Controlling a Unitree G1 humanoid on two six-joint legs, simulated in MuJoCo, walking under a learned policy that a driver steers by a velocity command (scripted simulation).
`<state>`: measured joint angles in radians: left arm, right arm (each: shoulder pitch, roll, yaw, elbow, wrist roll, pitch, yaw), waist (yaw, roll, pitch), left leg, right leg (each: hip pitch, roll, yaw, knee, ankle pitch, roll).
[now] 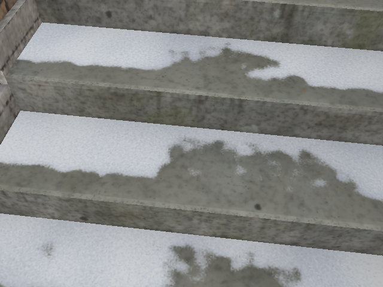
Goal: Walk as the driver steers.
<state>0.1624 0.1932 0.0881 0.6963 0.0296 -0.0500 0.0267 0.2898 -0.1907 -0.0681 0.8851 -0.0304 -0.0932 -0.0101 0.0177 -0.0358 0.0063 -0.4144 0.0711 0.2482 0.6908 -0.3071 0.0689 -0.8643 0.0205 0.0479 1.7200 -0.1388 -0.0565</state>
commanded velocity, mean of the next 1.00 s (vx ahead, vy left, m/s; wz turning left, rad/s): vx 0.03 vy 0.00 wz -0.12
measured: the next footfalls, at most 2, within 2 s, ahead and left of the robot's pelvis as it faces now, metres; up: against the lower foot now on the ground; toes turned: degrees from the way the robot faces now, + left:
right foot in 0.48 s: +0.32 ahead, -0.31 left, +0.15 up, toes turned -22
left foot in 1.12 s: +0.33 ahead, -0.13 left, +0.15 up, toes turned +6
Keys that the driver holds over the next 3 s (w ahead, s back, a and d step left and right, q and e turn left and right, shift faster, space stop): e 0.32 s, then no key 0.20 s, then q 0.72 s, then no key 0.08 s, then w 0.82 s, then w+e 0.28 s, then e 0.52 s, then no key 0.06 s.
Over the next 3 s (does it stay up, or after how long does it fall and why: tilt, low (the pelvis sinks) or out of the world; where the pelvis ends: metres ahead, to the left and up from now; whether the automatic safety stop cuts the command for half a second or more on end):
stays up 0.91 -0.03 0.42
